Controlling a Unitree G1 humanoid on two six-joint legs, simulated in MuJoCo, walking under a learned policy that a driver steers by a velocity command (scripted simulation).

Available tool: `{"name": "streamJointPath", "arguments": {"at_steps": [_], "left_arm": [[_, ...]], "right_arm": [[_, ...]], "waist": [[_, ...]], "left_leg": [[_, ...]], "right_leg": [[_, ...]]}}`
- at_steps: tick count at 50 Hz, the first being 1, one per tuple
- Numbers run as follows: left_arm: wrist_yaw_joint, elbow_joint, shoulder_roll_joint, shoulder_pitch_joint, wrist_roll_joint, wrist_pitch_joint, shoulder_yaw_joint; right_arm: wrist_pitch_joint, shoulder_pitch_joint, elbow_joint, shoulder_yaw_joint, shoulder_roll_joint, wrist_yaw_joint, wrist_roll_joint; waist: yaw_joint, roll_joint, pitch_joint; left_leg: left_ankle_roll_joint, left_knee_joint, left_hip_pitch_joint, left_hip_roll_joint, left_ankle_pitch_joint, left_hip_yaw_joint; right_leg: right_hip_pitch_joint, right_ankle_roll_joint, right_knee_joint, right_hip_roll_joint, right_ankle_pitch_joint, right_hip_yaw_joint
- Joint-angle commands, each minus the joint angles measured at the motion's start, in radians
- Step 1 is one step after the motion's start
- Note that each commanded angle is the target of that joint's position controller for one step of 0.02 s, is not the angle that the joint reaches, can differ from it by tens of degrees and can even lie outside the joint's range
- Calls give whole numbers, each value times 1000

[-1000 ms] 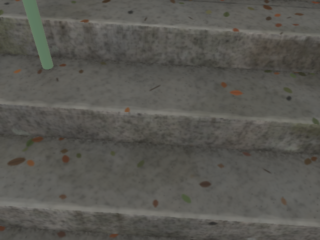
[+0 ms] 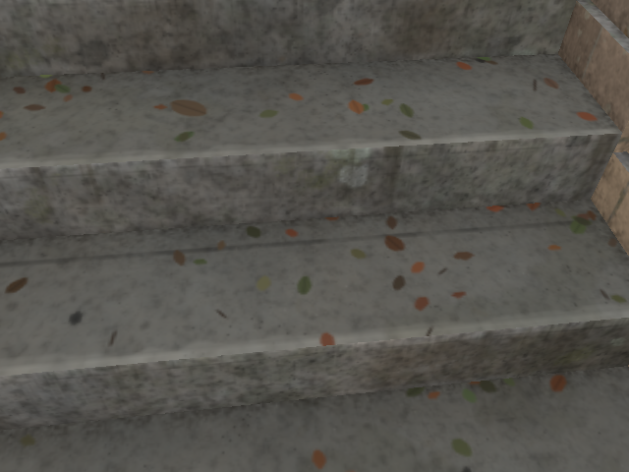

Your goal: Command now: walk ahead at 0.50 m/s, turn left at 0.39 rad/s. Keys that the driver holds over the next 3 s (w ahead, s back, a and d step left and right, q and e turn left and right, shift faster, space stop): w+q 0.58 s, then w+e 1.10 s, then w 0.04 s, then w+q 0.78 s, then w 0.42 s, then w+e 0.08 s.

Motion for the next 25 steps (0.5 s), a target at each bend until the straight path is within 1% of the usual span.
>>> {"name": "streamJointPath", "arguments": {"at_steps": [1, 2, 3, 4, 5, 6, 7, 8, 9, 10, 11, 12, 13, 14, 15, 16, 17, 18, 19, 20, 21, 22, 23, 24, 25], "left_arm": [[-6, -72, 74, -34, -28, 25, 35], [23, -90, 41, -82, -25, 21, 20], [44, -122, 28, -141, -28, 21, 15], [58, -160, 3, -170, -26, 22, 0], [69, -170, -28, -156, -19, 28, -18], [74, -181, -27, -152, -11, 38, -24], [73, -194, -16, -181, -26, 41, -23], [74, -208, 5, -227, -39, 35, -21], [69, -206, -25, -262, -58, 27, -35], [65, -251, -52, -357, -61, 26, -46], [77, -272, -60, -417, -52, 26, -58], [85, -292, -45, -459, -37, 24, -61], [95, -333, -23, -546, -24, 35, -60], [106, -357, -23, -599, -25, 42, -62], [118, -394, -21, -706, -22, 63, -59], [121, -418, -51, -756, -12, 82, -68], [108, -401, -95, -645, -5, 95, -74], [94, -428, -67, -657, -20, 111, -65], [84, -454, -12, -701, -39, 115, -47], [90, -430, 32, -590, -45, 114, -30], [107, -419, 87, -485, -43, 100, -3], [120, -346, 117, -229, -30, 86, 20], [129, -270, 152, -16, -32, 78, 32], [127, -267, 161, 58, 14, 89, 31], [141, -232, 176, -15, 2, 53, 44]], "right_arm": [[-22, 619, 176, -65, -199, -34, -35], [-38, 535, 219, -65, -146, -31, -36], [-46, 432, 241, -49, -71, -22, -26], [-59, 346, 261, -31, -19, -11, -20], [-63, 288, 287, -7, 38, 0, -23], [-78, 278, 300, 3, 54, 8, -21], [-93, 244, 279, -8, 25, 12, -22], [-106, 225, 256, -11, -3, 6, -35], [-109, 332, 281, -13, -30, -4, -60], [-103, 410, 307, -3, -21, -2, -72], [-97, 505, 343, 1, -22, -5, -80], [-101, 556, 356, 4, -15, -7, -81], [-106, 602, 377, 8, -27, 10, -88], [-113, 631, 376, 8, -28, 16, -80], [-116, 588, 349, 8, -35, 34, -50], [-121, 586, 337, 15, -20, 40, -26], [-129, 465, 275, 21, -25, 47, 3], [-138, 450, 258, 15, -84, 54, 13], [-155, 483, 258, -11, -165, 53, 24], [-167, 461, 257, -37, -211, 48, 41], [-163, 433, 254, -65, -248, 47, 45], [-156, 427, 246, -74, -204, 46, 3], [-150, 547, 240, -40, -40, 57, -50], [-114, 465, 319, -62, -55, 70, -8], [-108, 371, 292, -75, -79, 71, 25]], "waist": [[-175, 326, -34], [-118, 225, 51], [-43, 78, 51], [31, 17, 47], [88, 24, 36], [128, 34, 70], [140, 53, 94], [129, 60, 89], [85, 165, 84], [70, 177, 100], [31, 195, 109], [4, 162, 109], [-19, 124, 78], [-46, 162, 96], [-49, 172, 133], [-54, 205, 130], [27, 267, 155], [51, 255, 95], [62, 284, 58], [99, 290, 38], [140, 303, -21], [190, 188, -240], [175, -117, -446], [278, -237, -241], [227, -122, 17]], "left_leg": [[217, -796, 772, 228, -246, -1078], [207, -749, 712, 226, -119, -1009], [173, -727, 657, 231, 100, -890], [108, -705, 603, 222, 241, -744], [63, -695, 541, 183, 295, -600], [30, -711, 494, 145, 327, -459], [11, -752, 388, 102, 322, -352], [7, -778, 269, 56, 292, -303], [42, -801, 276, 61, 322, -345], [54, -814, 279, 84, 254, -400], [74, -829, 373, 110, 209, -463], [89, -818, 470, 122, 191, -493], [94, -837, 508, 129, 175, -519], [119, -853, 538, 144, 219, -541], [143, -952, 461, 188, 282, -565], [170, -1007, 436, 220, 306, -589], [179, -1026, 311, 235, 527, -504], [198, -1022, 225, 242, 906, -490], [210, -990, 321, 265, 1402, -502], [166, -886, 559, 300, 1717, -497], [126, -765, 708, 288, 1859, -476], [77, -456, 646, 235, 1814, -454], [50, -165, 271, 92, 1204, -459], [14, 437, -23, -30, 430, -492], [36, 656, -195, 33, 519, -465]], "right_leg": [[-812, -34, 1114, 137, 37, 280], [-975, -69, 1315, 159, 58, 320], [-1015, -94, 1393, 148, 33, 306], [-1051, -120, 1422, 121, 8, 292], [-1084, -141, 1438, 76, 19, 248], [-1104, -137, 1387, 25, -10, 171], [-1049, -117, 1309, -10, -49, 82], [-957, -99, 1225, -16, -43, 36], [-981, -77, 1430, 2, -110, -16], [-1044, -93, 1479, 2, -156, -35], [-1146, -97, 1493, -5, -219, -9], [-1219, -93, 1422, -15, -228, -1], [-1194, -62, 1227, -35, -148, -29], [-1198, -28, 1133, -52, -136, -39], [-1111, 8, 996, -69, -241, -105], [-1024, 22, 888, -67, -306, -116], [-777, 31, 843, -51, -315, -187], [-548, 49, 796, 10, -332, -207], [-459, 72, 692, 83, -379, -252], [-479, 57, 527, 106, -394, -201], [-425, 37, 339, 125, -420, -157], [-83, -46, 298, 32, -150, 44], [323, -254, 15, -203, -264, 558], [157, -308, -305, -367, -819, 1005], [-39, -194, -324, -315, -1039, 898]]}}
